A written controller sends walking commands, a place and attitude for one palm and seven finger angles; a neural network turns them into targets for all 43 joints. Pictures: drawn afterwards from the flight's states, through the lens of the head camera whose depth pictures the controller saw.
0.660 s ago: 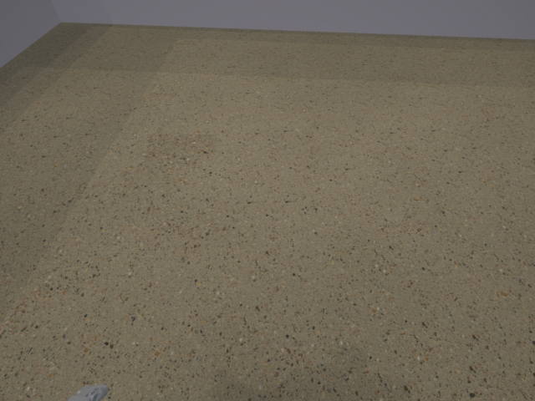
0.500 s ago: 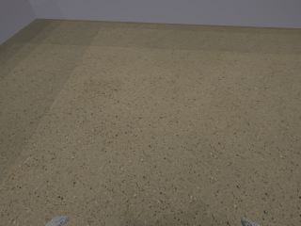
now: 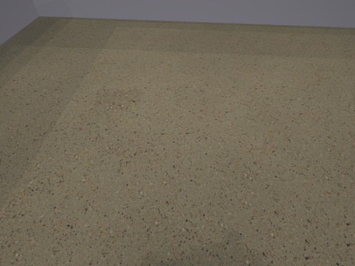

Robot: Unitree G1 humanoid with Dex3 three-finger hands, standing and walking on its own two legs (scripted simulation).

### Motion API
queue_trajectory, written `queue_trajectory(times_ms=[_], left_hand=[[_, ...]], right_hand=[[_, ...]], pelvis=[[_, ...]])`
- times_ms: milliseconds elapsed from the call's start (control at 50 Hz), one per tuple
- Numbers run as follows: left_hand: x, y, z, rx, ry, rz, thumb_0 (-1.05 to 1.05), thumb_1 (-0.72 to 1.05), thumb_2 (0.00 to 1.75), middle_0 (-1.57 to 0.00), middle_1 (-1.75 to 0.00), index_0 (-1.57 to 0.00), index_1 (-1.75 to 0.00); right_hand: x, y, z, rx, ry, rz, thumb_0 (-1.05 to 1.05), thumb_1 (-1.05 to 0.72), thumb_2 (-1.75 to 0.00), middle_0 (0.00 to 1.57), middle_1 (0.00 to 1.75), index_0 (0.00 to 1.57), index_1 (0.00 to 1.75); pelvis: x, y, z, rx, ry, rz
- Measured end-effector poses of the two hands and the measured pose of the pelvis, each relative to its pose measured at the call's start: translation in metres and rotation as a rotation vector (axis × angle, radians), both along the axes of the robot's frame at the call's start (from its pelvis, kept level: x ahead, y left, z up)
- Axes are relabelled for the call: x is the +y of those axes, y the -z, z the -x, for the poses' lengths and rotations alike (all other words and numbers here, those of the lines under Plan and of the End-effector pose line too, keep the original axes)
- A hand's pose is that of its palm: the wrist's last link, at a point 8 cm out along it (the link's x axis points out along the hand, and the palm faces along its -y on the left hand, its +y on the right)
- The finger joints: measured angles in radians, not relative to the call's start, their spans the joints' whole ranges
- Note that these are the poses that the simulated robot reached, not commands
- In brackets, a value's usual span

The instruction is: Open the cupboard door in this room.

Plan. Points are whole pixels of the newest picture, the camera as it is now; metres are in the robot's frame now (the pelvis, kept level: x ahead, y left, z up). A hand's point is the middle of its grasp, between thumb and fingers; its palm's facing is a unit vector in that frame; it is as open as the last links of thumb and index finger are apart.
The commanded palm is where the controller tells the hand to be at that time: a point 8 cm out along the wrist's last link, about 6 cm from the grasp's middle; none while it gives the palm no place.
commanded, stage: stand and wait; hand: left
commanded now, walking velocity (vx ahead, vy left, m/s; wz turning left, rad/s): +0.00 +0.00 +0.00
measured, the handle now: out of the picture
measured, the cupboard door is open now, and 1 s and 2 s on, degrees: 0 0 0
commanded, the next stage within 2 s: turn or walk to find it in 0.24 s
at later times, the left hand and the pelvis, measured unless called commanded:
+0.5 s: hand out of the picture +0.07 +0.24 -0.17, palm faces +0.03 -0.95 -0.31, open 7.4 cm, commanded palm none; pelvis -0.01 +0.01 -0.01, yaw +3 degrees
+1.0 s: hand out of the picture -0.03 +0.20 -0.17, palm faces +0.27 -0.92 -0.29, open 7.4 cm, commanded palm none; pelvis -0.05 -0.01 -0.01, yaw +15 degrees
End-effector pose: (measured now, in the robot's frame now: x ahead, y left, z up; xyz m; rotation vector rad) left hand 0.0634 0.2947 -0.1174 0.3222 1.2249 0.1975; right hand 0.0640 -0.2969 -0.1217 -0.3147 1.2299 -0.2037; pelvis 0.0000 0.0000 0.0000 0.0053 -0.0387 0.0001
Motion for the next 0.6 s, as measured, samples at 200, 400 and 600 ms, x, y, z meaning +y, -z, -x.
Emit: queue_trajectory(times_ms=[200,400,600], left_hand=[[-0.003,-0.001,-0.004,-0.02,0.012,0.006,0.0,0.91,0.89,-0.2,-0.3,-0.2,-0.3],[-0.005,0.002,-0.006,-0.049,-0.007,0.014,0.0,0.91,0.89,-0.2,-0.3,-0.2,-0.3],[-0.017,0.032,0.031,-0.02,-0.084,0.094,0.0,0.91,0.89,-0.2,-0.3,-0.2,-0.3]], right_hand=[[0.001,0.0,0.006,-0.003,0.003,-0.007,0.01,-0.91,-0.9,0.2,0.3,0.2,0.3],[0.007,0.001,0.002,-0.009,-0.014,-0.01,0.01,-0.91,-0.9,0.2,0.3,0.2,0.3],[0.056,0.018,0.011,0.031,-0.042,-0.069,0.01,-0.91,-0.9,0.2,0.3,0.2,0.3]], pelvis=[[-0.001,-0.001,0.005,0.001,0.001,0.001],[0.001,0.001,0.008,0.006,-0.023,0.003],[0.017,0.015,0.017,0.013,-0.079,0.016]])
